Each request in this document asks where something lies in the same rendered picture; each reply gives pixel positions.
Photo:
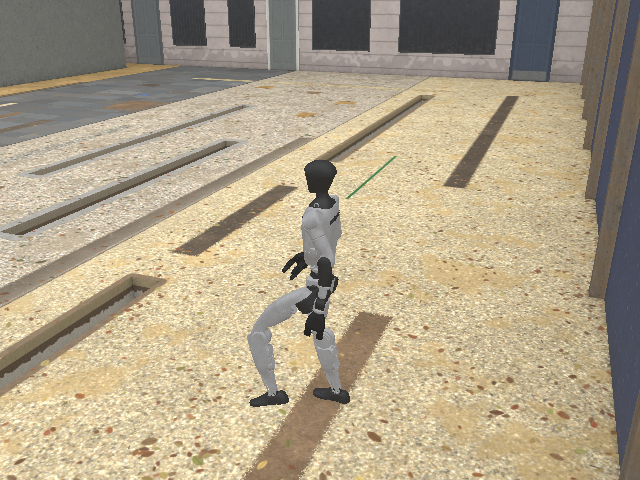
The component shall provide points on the robot left hand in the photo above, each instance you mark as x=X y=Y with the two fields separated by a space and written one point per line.
x=315 y=322

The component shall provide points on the robot left forearm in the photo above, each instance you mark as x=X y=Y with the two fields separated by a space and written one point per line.
x=325 y=277

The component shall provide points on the robot right foot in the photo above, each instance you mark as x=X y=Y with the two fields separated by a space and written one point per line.
x=327 y=394

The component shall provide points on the robot right upper arm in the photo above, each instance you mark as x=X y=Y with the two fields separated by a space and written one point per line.
x=339 y=225

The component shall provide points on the humanoid robot head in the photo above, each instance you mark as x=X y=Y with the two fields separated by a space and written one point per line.
x=319 y=175

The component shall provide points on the robot right hand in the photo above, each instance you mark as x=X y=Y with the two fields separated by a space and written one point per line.
x=299 y=259

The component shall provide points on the robot left upper arm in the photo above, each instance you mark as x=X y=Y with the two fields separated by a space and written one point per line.
x=313 y=224

